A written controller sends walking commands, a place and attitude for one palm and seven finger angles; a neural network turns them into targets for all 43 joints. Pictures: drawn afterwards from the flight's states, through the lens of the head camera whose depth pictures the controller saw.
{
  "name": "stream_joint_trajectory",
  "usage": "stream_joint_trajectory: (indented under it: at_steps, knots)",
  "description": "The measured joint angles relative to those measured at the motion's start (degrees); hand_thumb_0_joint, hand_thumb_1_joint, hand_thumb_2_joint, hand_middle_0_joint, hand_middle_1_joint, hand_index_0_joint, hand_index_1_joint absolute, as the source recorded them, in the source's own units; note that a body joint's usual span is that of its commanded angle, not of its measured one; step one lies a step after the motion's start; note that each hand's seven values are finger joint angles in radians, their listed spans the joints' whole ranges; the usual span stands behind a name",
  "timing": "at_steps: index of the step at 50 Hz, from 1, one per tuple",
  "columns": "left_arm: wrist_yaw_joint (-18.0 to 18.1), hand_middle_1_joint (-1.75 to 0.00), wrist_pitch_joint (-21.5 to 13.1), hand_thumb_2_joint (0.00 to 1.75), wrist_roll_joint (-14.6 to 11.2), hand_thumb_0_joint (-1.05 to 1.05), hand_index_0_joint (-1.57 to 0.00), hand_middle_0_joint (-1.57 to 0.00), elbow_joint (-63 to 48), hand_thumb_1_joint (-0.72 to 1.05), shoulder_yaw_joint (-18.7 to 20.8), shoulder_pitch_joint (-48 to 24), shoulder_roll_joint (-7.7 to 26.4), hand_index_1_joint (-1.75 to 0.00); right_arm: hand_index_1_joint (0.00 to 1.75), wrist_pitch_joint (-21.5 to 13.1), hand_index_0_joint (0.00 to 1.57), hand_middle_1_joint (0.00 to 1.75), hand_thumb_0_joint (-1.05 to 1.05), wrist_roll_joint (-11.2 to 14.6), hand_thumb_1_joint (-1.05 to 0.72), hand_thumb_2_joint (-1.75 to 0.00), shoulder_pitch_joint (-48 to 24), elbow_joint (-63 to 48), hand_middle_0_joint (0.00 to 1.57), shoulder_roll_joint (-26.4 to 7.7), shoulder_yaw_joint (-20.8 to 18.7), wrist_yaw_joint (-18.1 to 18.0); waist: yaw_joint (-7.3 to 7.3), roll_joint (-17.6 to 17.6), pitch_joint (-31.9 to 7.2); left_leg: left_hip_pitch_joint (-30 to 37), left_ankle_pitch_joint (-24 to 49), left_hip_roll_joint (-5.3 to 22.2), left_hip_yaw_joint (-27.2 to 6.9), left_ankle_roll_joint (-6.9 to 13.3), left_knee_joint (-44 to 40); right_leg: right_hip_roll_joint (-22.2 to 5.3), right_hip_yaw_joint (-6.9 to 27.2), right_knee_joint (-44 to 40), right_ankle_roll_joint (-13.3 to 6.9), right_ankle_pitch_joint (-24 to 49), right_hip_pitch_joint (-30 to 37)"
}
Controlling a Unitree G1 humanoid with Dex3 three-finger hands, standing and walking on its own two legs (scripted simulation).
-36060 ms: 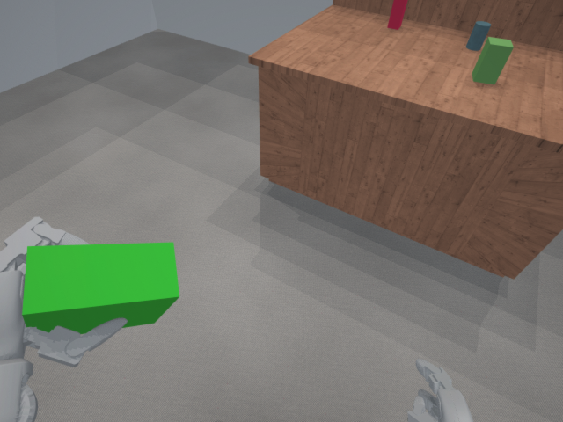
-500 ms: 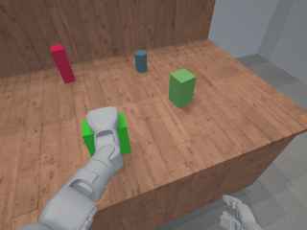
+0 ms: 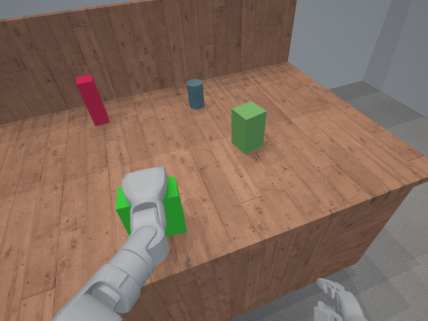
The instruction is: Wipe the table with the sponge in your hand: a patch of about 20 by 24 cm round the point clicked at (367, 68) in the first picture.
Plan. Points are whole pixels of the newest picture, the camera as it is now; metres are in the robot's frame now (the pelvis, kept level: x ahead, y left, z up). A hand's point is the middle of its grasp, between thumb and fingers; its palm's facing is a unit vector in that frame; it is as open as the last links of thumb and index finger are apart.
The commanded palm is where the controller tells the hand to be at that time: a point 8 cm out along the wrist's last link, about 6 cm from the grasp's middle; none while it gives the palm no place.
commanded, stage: wipe back along the third lane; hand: left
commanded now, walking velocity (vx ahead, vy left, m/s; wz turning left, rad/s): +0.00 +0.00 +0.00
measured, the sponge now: (155, 216) +0.35 +0.18 -0.02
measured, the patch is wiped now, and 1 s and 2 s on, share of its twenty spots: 1.00 1.00 1.00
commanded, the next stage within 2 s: slide back across to the middle lane in 1.34 s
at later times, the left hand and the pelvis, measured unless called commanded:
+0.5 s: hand (156, 217) +0.31 +0.16 +0.04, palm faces +0.02 -0.05 -1.00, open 10.2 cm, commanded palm +0.26 +0.14 +0.07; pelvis -0.01 +0.00 +0.00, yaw -1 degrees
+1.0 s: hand (158, 221) +0.30 +0.15 +0.03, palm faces +0.01 -0.03 -1.00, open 10.2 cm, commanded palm +0.26 +0.12 +0.07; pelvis -0.02 -0.01 +0.00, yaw +0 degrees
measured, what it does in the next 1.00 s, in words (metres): stands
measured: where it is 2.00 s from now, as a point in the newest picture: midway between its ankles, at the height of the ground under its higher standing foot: outside the picture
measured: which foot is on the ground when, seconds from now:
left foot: down 0.00-1.00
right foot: down 0.00-1.00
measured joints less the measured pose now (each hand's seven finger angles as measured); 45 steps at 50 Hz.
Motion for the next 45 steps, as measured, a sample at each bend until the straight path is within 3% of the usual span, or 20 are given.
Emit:
stream_joint_trajectory:
  at_steps: [15,28,45]
  knots:
    - [0.4,-1.33,-0.5,1.02,0.8,0.00,-0.70,-0.68,-5.0,-0.48,-2.0,5.4,-0.3,-1.35,0.30,-0.4,0.20,0.30,0.01,0.2,-0.91,-0.90,-1.3,-0.9,0.20,0.4,0.1,0.9,0.83,0.2,-0.3,1.5,0.3,0.3,0.4,-0.2,-0.1,0.2,0.4,0.6,-0.3,0.0,0.9]
    - [0.4,-1.34,1.1,1.02,1.3,0.00,-0.70,-0.67,-10.3,-0.48,-3.9,9.4,-0.9,-1.35,0.30,-0.3,0.20,0.30,0.01,0.4,-0.91,-0.90,-3.4,-1.4,0.20,0.6,0.4,2.1,1.68,0.3,-0.1,2.6,0.2,0.1,0.6,-0.2,0.0,0.1,0.6,1.1,-0.2,-0.1,1.8]
    - [1.0,-1.34,1.6,1.02,1.8,0.00,-0.69,-0.67,-8.1,-0.47,-4.5,7.9,-1.8,-1.35,0.30,-0.2,0.20,0.30,0.01,0.4,-0.91,-0.90,-3.1,-1.0,0.20,0.8,0.2,2.4,1.77,0.2,0.0,1.1,0.3,0.1,0.3,-0.4,1.4,0.0,0.4,2.9,-0.4,-0.4,0.2]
